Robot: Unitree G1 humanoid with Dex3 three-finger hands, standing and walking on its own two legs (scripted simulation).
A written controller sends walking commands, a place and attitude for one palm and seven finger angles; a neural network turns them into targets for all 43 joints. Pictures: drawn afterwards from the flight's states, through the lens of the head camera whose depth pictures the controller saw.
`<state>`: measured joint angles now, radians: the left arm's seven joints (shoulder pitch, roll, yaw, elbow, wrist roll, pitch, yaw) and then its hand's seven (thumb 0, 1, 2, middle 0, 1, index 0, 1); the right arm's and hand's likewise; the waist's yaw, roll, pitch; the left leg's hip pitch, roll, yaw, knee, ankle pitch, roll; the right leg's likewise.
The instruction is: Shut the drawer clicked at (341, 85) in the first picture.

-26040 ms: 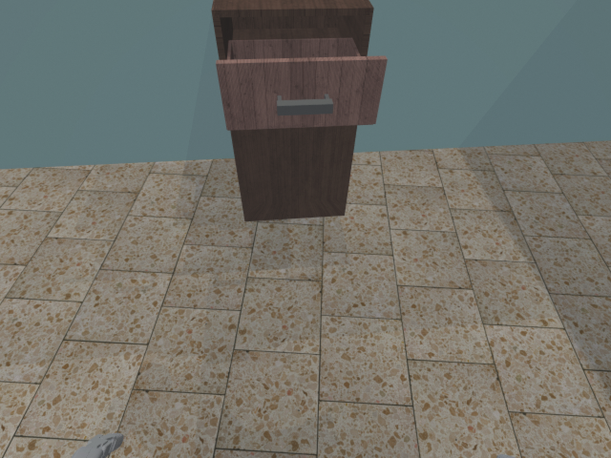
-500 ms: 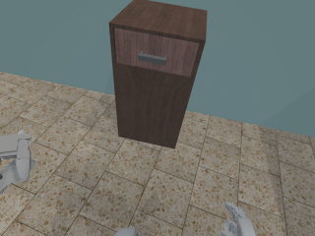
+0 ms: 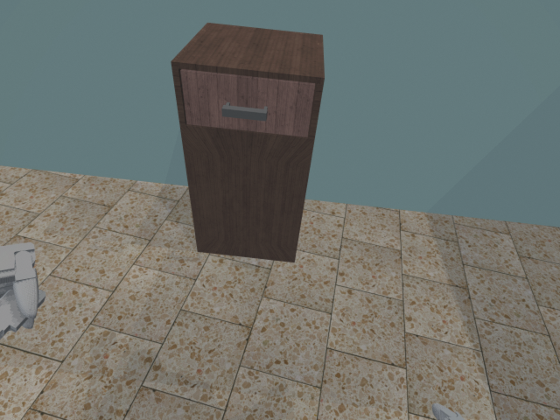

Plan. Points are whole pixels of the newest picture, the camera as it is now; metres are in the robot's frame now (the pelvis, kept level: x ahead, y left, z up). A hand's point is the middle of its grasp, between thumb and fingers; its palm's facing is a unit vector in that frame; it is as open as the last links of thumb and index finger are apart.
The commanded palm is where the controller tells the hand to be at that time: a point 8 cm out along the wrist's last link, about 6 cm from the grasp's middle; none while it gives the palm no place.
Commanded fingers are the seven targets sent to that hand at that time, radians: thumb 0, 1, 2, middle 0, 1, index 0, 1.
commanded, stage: stop stepping back and stand still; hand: left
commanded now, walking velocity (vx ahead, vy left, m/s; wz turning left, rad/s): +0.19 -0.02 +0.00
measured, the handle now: (245, 109) +0.99 +0.17 -0.01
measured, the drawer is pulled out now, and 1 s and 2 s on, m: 0.00 0.00 0.00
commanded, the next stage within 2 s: let the arm hang, fingers relaxed in 0.20 s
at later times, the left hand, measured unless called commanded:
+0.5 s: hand out of the picture +0.13 +0.23 -0.10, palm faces +0.17 -0.92 -0.34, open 3.0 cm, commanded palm none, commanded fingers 0.00 0.90 0.90 -0.96 -1.12 -0.96 -1.12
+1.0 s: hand out of the picture +0.01 +0.20 -0.16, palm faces +0.08 -0.97 -0.22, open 6.5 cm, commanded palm none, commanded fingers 0.00 0.90 0.90 -0.20 -0.30 -0.20 -0.30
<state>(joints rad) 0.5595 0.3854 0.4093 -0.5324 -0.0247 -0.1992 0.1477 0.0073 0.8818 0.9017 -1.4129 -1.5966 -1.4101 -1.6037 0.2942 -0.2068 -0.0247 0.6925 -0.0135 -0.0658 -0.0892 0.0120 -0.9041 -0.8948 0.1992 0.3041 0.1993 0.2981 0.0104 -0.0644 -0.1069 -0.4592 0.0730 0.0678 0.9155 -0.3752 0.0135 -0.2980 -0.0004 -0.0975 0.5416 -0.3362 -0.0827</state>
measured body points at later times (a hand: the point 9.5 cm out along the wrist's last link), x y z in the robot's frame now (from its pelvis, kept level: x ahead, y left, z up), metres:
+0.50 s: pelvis +0.00 +0.00 -0.01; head +0.00 -0.02 +0.44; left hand +0.12 +0.28 -0.07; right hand +0.13 -0.23 -0.14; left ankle +0.00 +0.13 -0.71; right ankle +0.04 -0.08 -0.74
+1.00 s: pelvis +0.02 +0.02 +0.01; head +0.03 +0.01 +0.46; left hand +0.01 +0.25 -0.15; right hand +0.03 -0.20 -0.16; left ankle +0.01 +0.14 -0.74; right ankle +0.04 -0.08 -0.74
